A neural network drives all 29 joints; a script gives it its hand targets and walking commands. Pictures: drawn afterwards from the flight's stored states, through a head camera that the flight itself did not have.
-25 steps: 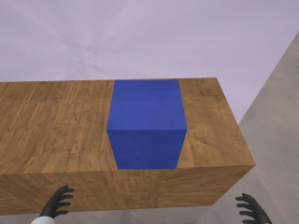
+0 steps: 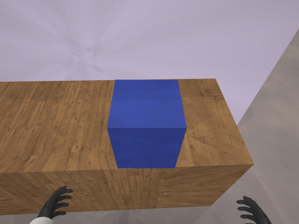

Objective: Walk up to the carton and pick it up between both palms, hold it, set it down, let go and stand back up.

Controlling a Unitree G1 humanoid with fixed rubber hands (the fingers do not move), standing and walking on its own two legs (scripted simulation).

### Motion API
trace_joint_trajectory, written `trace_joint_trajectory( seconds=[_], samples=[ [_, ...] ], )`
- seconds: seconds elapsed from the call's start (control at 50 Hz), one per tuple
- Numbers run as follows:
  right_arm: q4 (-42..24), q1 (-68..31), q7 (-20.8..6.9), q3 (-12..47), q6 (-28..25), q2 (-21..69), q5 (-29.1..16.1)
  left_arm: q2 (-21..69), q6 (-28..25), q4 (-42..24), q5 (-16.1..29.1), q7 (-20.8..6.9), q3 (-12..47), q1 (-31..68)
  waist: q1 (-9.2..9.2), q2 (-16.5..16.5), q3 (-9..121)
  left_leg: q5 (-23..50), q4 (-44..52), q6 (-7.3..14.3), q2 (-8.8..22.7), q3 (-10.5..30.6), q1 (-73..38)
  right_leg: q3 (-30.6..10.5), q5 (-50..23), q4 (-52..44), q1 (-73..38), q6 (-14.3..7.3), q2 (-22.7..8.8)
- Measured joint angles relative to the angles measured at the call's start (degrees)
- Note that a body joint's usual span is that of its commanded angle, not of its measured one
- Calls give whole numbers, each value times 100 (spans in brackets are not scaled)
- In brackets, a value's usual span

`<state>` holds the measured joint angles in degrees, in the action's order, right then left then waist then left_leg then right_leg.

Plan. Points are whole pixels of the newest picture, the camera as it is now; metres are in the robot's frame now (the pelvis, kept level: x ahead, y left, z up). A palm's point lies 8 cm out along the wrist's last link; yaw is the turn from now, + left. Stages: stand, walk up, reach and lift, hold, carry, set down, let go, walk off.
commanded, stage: walk up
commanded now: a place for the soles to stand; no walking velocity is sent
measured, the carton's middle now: (146, 126) +0.43 +0.02 -0.04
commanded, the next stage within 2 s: reach and lift in 1.60 s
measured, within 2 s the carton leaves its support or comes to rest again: neither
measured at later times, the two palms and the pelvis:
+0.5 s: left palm out of the picture +0.11 +0.31 -0.07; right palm out of the picture +0.13 -0.28 -0.09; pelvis +0.02 +0.01 +0.00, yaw +1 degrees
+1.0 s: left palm out of the picture +0.08 +0.34 -0.07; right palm out of the picture +0.13 -0.28 -0.09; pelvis +0.00 +0.03 -0.01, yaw +3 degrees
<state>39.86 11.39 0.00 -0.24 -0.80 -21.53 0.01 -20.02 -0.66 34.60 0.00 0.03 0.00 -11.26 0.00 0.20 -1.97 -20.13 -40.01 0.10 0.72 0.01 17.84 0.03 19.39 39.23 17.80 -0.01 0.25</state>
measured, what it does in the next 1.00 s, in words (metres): stands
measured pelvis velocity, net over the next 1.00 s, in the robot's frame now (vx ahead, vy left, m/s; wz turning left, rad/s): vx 0.00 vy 0.03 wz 0.05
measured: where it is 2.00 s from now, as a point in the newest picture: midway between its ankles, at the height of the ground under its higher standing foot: outside the picture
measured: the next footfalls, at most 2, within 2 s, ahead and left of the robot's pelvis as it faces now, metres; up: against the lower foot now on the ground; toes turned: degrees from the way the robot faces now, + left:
none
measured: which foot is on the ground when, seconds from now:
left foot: down 0.00-1.00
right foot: down 0.00-1.00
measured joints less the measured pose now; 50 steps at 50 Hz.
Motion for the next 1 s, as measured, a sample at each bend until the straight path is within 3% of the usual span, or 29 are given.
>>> trace_joint_trajectory(
  seconds=[0.22, 0.32, 0.42, 0.5, 0.54, 0.6, 0.66, 0.72, 0.76, 0.82, 0.92, 1.0],
  samples=[
    [6, 264, -128, -40, -1, -85, 0, -208, -117, 1, 0, 0, -1, -459, 0, 14, -1, -64, 0, 99, -132, -1, 24, 2, 93, 3, 0, -10, -126],
    [6, 458, -128, -39, -1, -83, 0, -296, -117, 0, 0, 5, -1, -552, 0, 23, -10, -110, 0, 170, -138, 0, 1, 3, 770, 178, 13, -10, -128],
    [6, 514, -127, -45, 0, -87, 0, -307, -222, 0, 0, 31, 0, -610, -2, 50, -18, -161, -162, 126, -139, -2, 75, 10, 60, 52, -8, 9, -130],
    [5, 429, -127, -54, 13, -122, 0, -312, -236, 1, 0, 51, 0, -785, -1, 91, -17, -1117, -545, 126, -152, 0, 319, 25, 193, 52, -8, 12, -205],
    [4, 390, -127, -80, 13, -157, 0, -329, -236, 0, 0, 65, 0, -851, 0, 126, -16, -958, -510, 126, -97, 4, 386, 54, 190, 53, -7, 23, -253],
    [6, 379, -127, -126, 13, -233, 0, -349, -234, 2, 0, 66, 0, -876, 1, 201, -33, 311, -149, 127, -31, -2, 306, 86, 264, 221, 0, 84, -279],
    [5, 406, -128, -128, -4, -201, 0, -368, -205, 2, 0, 66, 0, -857, 2, 125, -33, 88, -203, 133, -103, 0, 205, 72, 963, 672, 34, 76, -257],
    [5, 413, -128, -127, -19, -195, 0, -392, -204, 0, 0, 66, 0, -813, 0, 55, -33, 42, -203, 141, -113, -2, 189, 67, 1139, 768, 51, 70, -210],
    [4, 413, -128, -127, -19, -195, 0, -411, -204, -1, 0, 66, 0, -803, -2, -4, -32, 63, -204, 129, -127, -10, 194, 65, 970, 686, 39, 59, -208],
    [6, 399, -128, -128, -19, -197, 0, -395, -210, 0, 0, 66, 1, -860, -1, -8, -47, 26, -277, 87, -106, -5, 232, 68, 158, 364, -9, 31, -171],
    [5, 402, -128, -128, -19, -213, 0, -391, -234, 0, 0, 66, 0, -1005, 0, 7, -47, -932, -517, 90, -113, -2, 293, 74, 285, 363, -10, -22, -221],
    [5, 437, -128, -139, -102, -303, 0, -389, -230, 0, 0, 66, -1, -962, 1, 149, -53, 338, -265, 76, -32, 0, 247, 105, 340, 426, -9, 10, -176]
  ],
)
